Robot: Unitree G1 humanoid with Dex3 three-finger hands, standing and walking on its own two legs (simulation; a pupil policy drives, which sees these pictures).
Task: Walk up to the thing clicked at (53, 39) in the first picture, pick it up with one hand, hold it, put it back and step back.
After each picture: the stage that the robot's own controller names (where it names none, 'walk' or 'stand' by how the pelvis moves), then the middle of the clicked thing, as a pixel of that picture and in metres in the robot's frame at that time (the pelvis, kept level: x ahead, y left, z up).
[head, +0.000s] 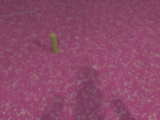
stand; (54, 43) +1.22 +0.35 -0.65
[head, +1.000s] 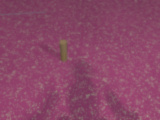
walk; (63, 51) +1.09 +0.20 -0.64
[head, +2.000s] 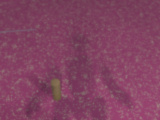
walk; (56, 90) +0.63 +0.19 -0.64
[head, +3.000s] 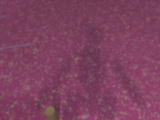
stand; (52, 117) +0.42 +0.25 -0.63
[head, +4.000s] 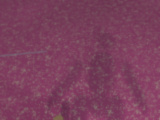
stand; out of the picture +0.39 +0.21 -0.65
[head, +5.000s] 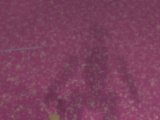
stand; out of the picture +0.38 +0.22 -0.66
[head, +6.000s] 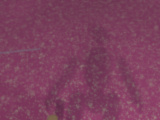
stand; out of the picture +0.38 +0.23 -0.66
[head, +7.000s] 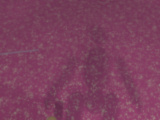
stand; out of the picture +0.37 +0.24 -0.66
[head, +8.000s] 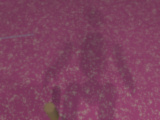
go down; (52, 112) +0.39 +0.24 -0.64
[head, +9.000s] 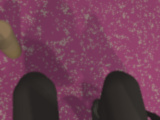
go down; (7, 43) +0.44 +0.28 -0.23
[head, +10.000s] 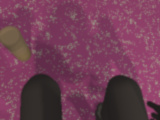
close in; (18, 47) +0.45 +0.27 -0.25
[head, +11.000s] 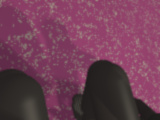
close in; out of the picture +0.42 +0.31 -0.16
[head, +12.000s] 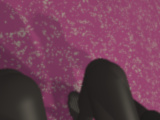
lift; out of the picture +0.41 +0.31 -0.16
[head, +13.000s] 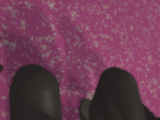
lift; out of the picture +0.33 +0.30 -0.13
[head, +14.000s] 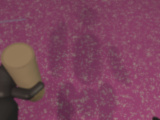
lift; (28, 78) +0.32 +0.19 +0.05
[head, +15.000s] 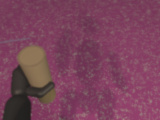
hold; (40, 79) +0.33 +0.16 +0.03
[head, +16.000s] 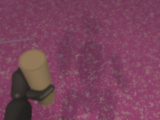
hold; (40, 82) +0.32 +0.16 +0.03
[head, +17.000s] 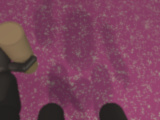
crouch; (21, 53) +0.41 +0.21 -0.03
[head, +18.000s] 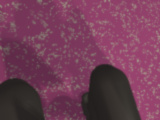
lower; out of the picture +0.48 +0.30 -0.10
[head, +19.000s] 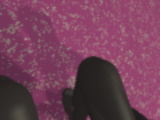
lower; out of the picture +0.45 +0.30 -0.17
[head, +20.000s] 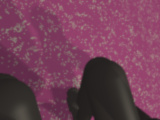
lower; out of the picture +0.43 +0.31 -0.16
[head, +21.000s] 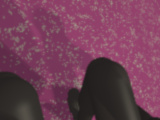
lower; out of the picture +0.42 +0.31 -0.16
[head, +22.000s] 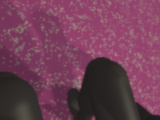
lower; out of the picture +0.42 +0.30 -0.16
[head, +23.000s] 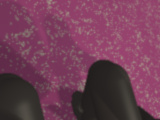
open; out of the picture +0.42 +0.29 -0.17
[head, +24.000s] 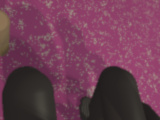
stand; out of the picture +0.43 +0.27 -0.19
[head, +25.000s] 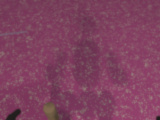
stand; (51, 113) +0.38 +0.21 -0.55
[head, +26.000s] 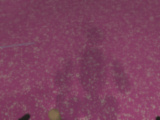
stand; out of the picture +0.40 +0.21 -0.60
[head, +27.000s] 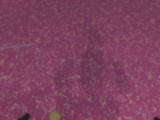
stand; out of the picture +0.39 +0.20 -0.60
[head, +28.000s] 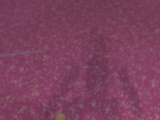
stand; out of the picture +0.41 +0.19 -0.65
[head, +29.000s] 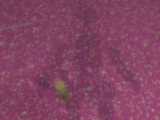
walk; (62, 91) +0.50 +0.21 -0.62
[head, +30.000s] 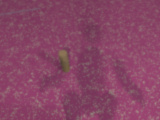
walk; (64, 61) +0.78 +0.21 -0.63
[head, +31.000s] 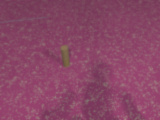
stand; (65, 56) +1.04 +0.24 -0.64
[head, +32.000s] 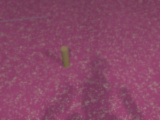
stand; (65, 57) +1.02 +0.22 -0.66
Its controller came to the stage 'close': yes
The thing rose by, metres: 0.69
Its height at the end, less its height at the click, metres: +0.00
